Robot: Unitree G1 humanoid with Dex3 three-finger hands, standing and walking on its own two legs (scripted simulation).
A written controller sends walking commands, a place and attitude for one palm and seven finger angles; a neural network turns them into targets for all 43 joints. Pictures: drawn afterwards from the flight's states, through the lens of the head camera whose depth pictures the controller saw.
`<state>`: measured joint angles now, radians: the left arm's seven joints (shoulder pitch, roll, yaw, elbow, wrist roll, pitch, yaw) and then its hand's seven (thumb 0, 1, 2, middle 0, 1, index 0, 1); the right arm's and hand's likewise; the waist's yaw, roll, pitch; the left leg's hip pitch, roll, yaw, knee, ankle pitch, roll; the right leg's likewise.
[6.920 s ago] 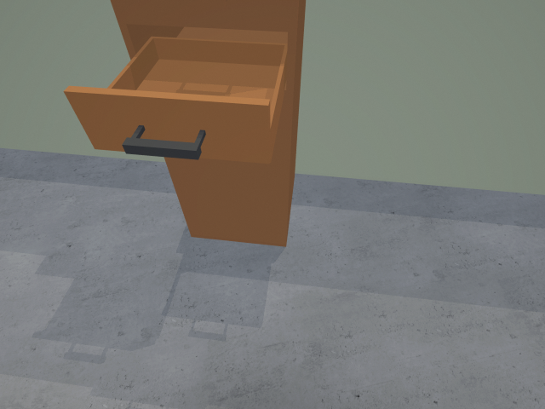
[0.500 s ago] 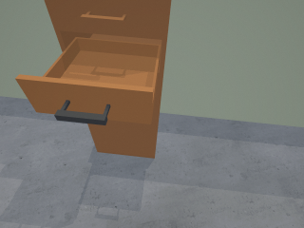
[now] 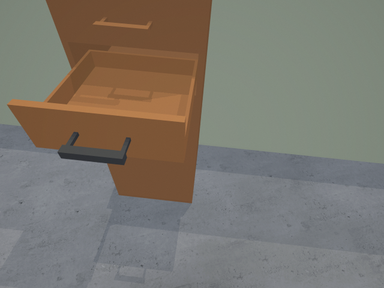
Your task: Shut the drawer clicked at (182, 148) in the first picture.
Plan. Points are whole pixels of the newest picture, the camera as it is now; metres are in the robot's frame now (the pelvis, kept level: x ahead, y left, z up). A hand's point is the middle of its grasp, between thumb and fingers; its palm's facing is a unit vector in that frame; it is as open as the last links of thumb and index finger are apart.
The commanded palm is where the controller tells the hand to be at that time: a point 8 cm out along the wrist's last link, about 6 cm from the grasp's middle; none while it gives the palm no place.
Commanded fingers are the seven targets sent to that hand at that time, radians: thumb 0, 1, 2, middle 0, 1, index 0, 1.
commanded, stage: shuffle to correct the standing spot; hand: left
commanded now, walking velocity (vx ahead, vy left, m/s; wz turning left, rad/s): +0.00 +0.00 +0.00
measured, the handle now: (96, 147) +0.39 +0.25 +0.07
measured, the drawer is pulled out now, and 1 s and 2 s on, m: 0.30 0.30 0.30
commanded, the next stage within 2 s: come to a stop and stand still in 0.44 s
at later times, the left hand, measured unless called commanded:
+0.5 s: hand out of the picture +0.03 +0.21 -0.19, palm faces +0.03 -0.99 -0.15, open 7.4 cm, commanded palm none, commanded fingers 0.00 0.90 0.90 -0.20 -0.30 -0.20 -0.30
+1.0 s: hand (108, 254) +0.23 +0.23 -0.19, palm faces +0.04 -0.98 -0.21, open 7.4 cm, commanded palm none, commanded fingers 0.00 0.90 0.90 -0.20 -0.30 -0.20 -0.30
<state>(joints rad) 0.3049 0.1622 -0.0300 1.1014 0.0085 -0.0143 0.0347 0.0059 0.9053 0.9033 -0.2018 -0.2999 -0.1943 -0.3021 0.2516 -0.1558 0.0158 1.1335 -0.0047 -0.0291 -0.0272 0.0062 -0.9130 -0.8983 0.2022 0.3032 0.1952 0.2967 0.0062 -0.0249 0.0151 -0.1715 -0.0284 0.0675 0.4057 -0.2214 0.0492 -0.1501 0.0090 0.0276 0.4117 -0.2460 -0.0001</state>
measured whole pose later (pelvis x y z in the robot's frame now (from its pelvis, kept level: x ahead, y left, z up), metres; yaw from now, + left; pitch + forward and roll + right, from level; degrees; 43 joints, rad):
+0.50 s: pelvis +0.07 +0.05 -0.01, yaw -1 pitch +0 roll -2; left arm 0.37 0.17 0.03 1.10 0.02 0.02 0.02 0.01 0.91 0.90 -0.20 -0.30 -0.19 -0.30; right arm 0.37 -0.16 0.01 1.07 -0.02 -0.07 -0.04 0.00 -0.91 -0.90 0.20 0.30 0.19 0.30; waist 0.00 -0.03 0.02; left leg -0.13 -0.04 0.14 0.48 -0.36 0.11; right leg -0.38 -0.02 -0.03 1.07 -0.46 -0.05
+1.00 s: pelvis +0.15 +0.05 -0.01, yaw +2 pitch -1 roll +0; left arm 0.15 0.17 0.02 0.95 0.02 0.01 0.06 0.00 0.90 0.90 -0.20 -0.30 -0.20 -0.30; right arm 0.25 -0.13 -0.05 1.04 0.00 0.03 -0.05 0.01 -0.91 -0.90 0.20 0.30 0.20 0.30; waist -0.02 -0.03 0.12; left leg -0.40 -0.04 -0.01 1.13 -0.55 -0.01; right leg -0.33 0.00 -0.10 0.56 -0.22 -0.06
